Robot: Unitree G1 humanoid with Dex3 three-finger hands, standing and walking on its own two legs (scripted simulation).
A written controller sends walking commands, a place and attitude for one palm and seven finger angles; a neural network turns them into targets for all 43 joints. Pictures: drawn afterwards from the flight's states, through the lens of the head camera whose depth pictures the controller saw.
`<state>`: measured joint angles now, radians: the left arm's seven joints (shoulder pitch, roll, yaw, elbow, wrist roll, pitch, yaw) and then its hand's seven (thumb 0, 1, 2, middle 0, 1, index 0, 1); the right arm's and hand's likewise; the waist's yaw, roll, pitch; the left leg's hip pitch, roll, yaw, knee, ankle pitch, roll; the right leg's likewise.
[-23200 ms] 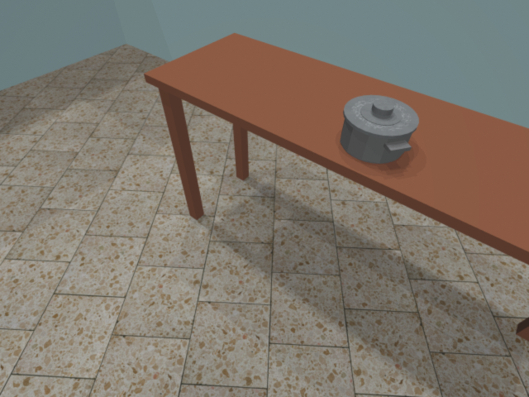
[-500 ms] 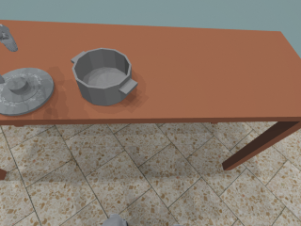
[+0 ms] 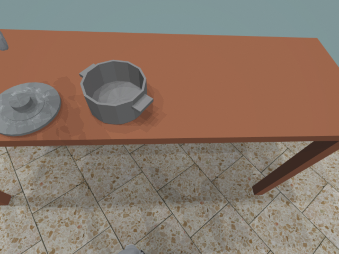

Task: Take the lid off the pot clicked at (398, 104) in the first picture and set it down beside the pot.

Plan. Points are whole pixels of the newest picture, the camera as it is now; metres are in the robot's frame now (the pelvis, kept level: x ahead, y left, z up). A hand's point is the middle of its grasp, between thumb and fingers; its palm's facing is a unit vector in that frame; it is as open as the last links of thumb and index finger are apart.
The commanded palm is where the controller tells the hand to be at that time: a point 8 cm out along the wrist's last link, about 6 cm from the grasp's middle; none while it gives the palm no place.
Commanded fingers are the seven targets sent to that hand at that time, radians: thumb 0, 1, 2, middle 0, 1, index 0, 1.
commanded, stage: draw the hand back to the body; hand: left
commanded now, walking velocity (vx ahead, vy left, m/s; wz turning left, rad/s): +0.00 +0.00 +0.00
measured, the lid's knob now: (21, 101) +0.50 +0.36 +0.03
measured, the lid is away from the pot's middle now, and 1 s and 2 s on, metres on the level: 0.24 0.24 0.24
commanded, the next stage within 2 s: none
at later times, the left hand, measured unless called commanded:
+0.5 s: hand out of the picture +0.42 +0.33 +0.18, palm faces -0.21 -0.20 -0.96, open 11.0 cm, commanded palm +0.38 +0.33 +0.24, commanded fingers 0.00 -0.03 0.69 -0.36 -0.83 -0.36 -0.83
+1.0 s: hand out of the picture +0.37 +0.27 +0.24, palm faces +0.52 -0.82 -0.23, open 9.9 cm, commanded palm +0.31 +0.30 +0.24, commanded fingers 0.00 0.48 0.80 -0.27 -0.54 -0.27 -0.54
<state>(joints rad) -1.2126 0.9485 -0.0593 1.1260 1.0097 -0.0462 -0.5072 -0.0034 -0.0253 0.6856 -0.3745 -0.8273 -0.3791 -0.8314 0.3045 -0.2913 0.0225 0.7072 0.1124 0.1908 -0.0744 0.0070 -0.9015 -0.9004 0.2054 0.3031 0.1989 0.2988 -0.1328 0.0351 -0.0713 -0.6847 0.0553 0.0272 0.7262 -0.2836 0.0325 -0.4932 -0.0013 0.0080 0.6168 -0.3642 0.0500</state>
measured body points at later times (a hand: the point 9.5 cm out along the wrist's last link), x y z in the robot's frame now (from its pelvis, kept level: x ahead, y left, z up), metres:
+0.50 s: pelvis -0.01 +0.00 +0.01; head +0.05 +0.00 +0.45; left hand +0.42 +0.34 +0.23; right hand +0.10 -0.27 -0.11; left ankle +0.04 +0.10 -0.72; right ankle -0.05 -0.16 -0.72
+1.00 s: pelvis +0.02 -0.04 +0.03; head +0.02 -0.05 +0.48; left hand +0.34 +0.31 +0.25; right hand +0.16 -0.30 -0.08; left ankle +0.04 +0.10 -0.72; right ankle -0.04 -0.16 -0.72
